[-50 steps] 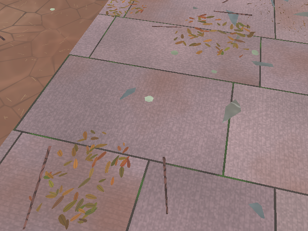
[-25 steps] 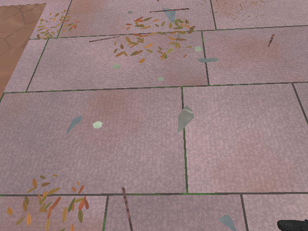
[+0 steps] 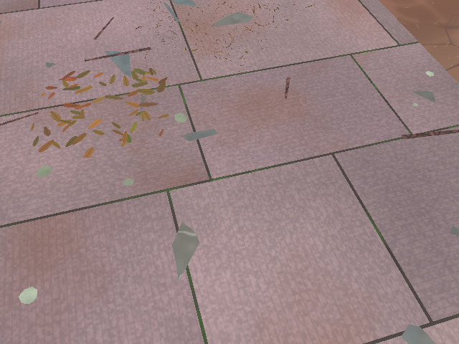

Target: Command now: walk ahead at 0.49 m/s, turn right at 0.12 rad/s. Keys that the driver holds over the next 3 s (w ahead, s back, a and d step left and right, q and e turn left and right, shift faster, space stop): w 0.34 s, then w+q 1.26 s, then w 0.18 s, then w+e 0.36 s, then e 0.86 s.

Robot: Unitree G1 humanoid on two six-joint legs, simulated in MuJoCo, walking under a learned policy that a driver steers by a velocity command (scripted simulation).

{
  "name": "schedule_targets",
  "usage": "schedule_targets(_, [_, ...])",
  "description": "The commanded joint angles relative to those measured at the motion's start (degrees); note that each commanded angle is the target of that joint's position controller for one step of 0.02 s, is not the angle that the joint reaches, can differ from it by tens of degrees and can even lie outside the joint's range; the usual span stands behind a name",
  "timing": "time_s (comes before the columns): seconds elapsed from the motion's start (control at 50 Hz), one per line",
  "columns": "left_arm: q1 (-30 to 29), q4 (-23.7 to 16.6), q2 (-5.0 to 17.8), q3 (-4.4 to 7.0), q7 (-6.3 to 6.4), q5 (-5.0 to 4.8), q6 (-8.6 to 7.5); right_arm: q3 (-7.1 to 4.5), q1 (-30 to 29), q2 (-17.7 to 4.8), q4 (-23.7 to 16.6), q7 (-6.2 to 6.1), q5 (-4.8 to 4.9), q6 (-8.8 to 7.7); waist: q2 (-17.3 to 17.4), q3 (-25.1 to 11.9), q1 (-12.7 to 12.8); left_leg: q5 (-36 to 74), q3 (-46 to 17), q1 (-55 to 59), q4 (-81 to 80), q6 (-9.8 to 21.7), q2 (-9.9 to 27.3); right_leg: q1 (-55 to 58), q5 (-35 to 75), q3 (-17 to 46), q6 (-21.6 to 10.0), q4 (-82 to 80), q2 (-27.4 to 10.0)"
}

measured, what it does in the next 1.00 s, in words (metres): walks ahead, turning left: right foot, then left foot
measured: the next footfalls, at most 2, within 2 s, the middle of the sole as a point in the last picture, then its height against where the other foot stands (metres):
right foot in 0.20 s outside the picture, level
left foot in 0.74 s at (190, 310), level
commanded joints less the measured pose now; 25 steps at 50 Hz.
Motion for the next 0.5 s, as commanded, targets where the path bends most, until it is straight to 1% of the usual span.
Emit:
schedule_targets(0.02, [-3.32,-4.14,1.15,-0.39,-0.69,-0.06,-1.26,-1.77,-4.69,-9.60,-4.36,-0.24,0.84,-0.88,6.11,1.09,1.17,12.40,-7.23,-5.43,-7.91,9.65,13.08,5.47,10.25,-1.59,0.34,-10.90,0.45])
schedule_targets(0.06, [-6.83,-5.24,1.79,-0.24,-1.15,-0.62,-1.43,-1.82,-1.57,-10.57,-3.12,-0.16,1.22,-0.46,6.22,1.20,-0.26,11.76,-7.40,-2.91,-7.10,8.88,14.30,6.81,13.08,-1.96,0.12,-15.05,1.41])
schedule_targets(0.08, [-8.18,-5.85,2.28,-0.07,-1.36,-0.81,-1.48,-1.84,-0.57,-10.91,-2.60,-0.16,1.35,-0.17,6.37,1.49,-0.49,11.58,-7.79,-1.01,-6.39,8.43,15.23,6.68,12.82,-1.75,-0.37,-16.66,1.61])
schedule_targets(0.12, [-9.53,-6.76,3.37,0.37,-1.76,-0.82,-1.56,-1.93,0.80,-11.56,-1.74,-0.26,1.41,0.59,6.63,1.65,-0.16,13.35,-8.36,3.12,-4.13,7.38,17.03,6.96,9.50,-1.98,-1.75,-19.26,2.41])
schedule_targets(0.14, [-8.68,-6.74,4.02,0.70,-1.87,-0.77,-1.60,-2.01,1.03,-11.98,-1.43,-0.37,1.33,1.04,6.93,1.09,0.75,16.35,-8.31,4.67,-2.20,6.72,17.47,8.91,7.63,-2.50,-2.51,-20.36,3.03])
schedule_targets(0.16, [-5.37,-6.00,5.04,1.36,-1.82,-0.59,-1.63,-2.01,0.42,-12.40,-1.39,-0.51,1.31,1.43,7.06,-0.74,3.24,23.96,-6.95,5.13,2.34,5.69,16.66,14.25,6.76,-3.85,-3.62,-22.18,4.41])
schedule_targets(0.18, [1.86,-3.86,7.17,2.63,-1.49,-0.31,-1.48,-1.58,0.66,-11.50,-1.39,-0.64,1.07,1.66,6.29,-5.24,6.85,31.10,-4.65,3.43,11.40,4.33,14.21,24.70,6.46,-5.11,-5.23,-23.02,5.81])
schedule_targets(0.2, [11.89,-2.06,10.71,3.91,-0.88,0.14,-1.21,-0.39,0.26,-8.99,-2.64,-0.81,-0.09,1.52,3.22,-12.77,11.29,23.56,-2.19,-5.44,26.47,2.11,11.56,40.37,8.14,1.84,-8.40,-20.81,-1.10])
schedule_targets(0.22, [16.39,-1.31,16.67,5.04,-0.72,0.89,-0.77,1.59,6.27,-2.81,-4.34,-0.68,-0.42,0.45,-11.84,-20.55,9.20,-6.08,0.38,-27.45,49.06,-2.23,2.27,59.06,-2.60,28.90,-17.31,-25.70,-15.62])
schedule_targets(0.24, [17.74,-1.07,11.96,3.93,-0.93,0.06,-0.64,0.85,4.90,-6.69,-3.41,-0.35,0.31,-0.57,-11.22,-23.58,10.66,-20.83,-7.13,-34.26,57.09,-2.01,2.53,59.96,-8.28,40.42,-18.68,-32.14,-16.87])
schedule_targets(0.26, [13.74,-1.17,9.53,2.90,-1.00,-0.08,-0.72,-0.19,0.50,-10.02,-4.84,0.00,1.70,-1.04,-7.66,-14.58,10.03,-17.60,-6.81,-39.06,59.43,-1.46,5.74,53.81,-8.23,32.14,-16.40,-32.65,-15.26])
schedule_targets(0.28, [10.35,-1.56,8.14,2.43,-1.02,0.03,-0.76,0.04,-3.29,-9.53,-5.57,-0.06,1.61,-1.18,-3.65,-9.53,8.87,-12.78,-5.35,-38.25,57.36,-1.19,8.27,46.18,-3.24,24.70,-15.06,-33.30,-12.52])
schedule_targets(0.3, [7.41,-1.43,6.99,2.08,-1.25,0.44,-0.86,-0.02,-5.05,-8.84,-5.91,-0.20,0.71,-1.04,-1.31,-5.81,7.11,-9.57,-4.81,-36.41,53.74,-1.40,9.79,39.16,2.19,20.03,-14.41,-34.97,-10.46])
schedule_targets(0.32, [5.52,-1.58,5.63,1.65,-1.38,0.84,-1.24,-0.24,-4.57,-8.42,-5.69,-0.26,0.24,-0.45,-1.74,-4.53,5.11,-7.28,-5.35,-32.81,51.06,-1.56,11.27,34.29,6.40,16.65,-13.86,-36.80,-8.74])
schedule_targets(0.34, [4.53,-1.39,5.41,1.68,-1.49,0.80,-1.56,-0.03,-3.53,-7.28,-5.33,-0.22,0.27,0.20,-2.24,-4.11,3.87,-5.92,-5.21,-30.22,49.58,-1.94,11.47,31.32,8.13,14.83,-14.07,-38.59,-8.02])
schedule_targets(0.36, [4.23,-0.88,5.42,1.81,-1.49,0.55,-2.07,0.25,-2.51,-5.90,-4.74,-0.22,0.35,0.90,-2.11,-4.00,3.07,-4.91,-4.93,-29.16,48.47,-2.40,11.57,29.82,10.17,12.39,-14.45,-40.01,-7.95])
schedule_targets(0.38, [4.19,-0.25,5.80,2.01,-1.43,0.42,-2.55,0.41,-2.81,-5.24,-4.73,-0.31,0.35,1.51,-1.87,-3.15,2.71,-3.09,-4.93,-29.55,46.93,-2.87,11.66,28.82,11.74,9.88,-14.62,-41.33,-7.89])
schedule_targets(0.42, [5.09,1.23,6.61,2.42,-1.03,0.77,-3.02,0.55,-6.26,-4.79,-5.66,-0.40,0.27,2.05,-0.42,-1.06,3.28,2.52,-5.75,-32.06,41.73,-3.52,11.82,28.62,13.00,5.81,-14.26,-43.25,-7.78])
schedule_targets(0.46, [5.88,2.38,7.03,2.57,-0.66,0.91,-3.05,0.67,-9.41,-4.40,-6.33,-0.05,0.34,1.95,0.12,0.09,4.32,9.66,-6.10,-32.20,34.80,-3.40,10.97,29.26,13.49,1.20,-12.69,-44.10,-6.66])
schedule_targets(0.5, [6.46,3.25,7.76,2.72,-0.35,0.82,-3.02,0.86,-12.77,-3.97,-7.22,0.48,0.48,1.63,0.17,1.19,5.61,15.57,-5.08,-30.56,27.98,-2.99,9.72,29.47,13.36,-2.69,-11.25,-44.80,-5.97])
Over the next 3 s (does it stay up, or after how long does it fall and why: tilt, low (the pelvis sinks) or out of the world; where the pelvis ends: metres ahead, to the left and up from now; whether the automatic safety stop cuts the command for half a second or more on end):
stays up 1.28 0.49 0.00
